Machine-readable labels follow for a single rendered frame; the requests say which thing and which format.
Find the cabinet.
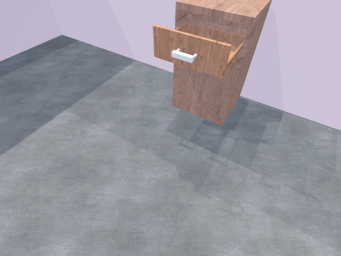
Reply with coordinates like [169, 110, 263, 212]
[172, 0, 272, 126]

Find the drawer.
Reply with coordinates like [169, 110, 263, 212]
[153, 23, 245, 79]

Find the handle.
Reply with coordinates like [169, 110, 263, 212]
[172, 49, 197, 63]

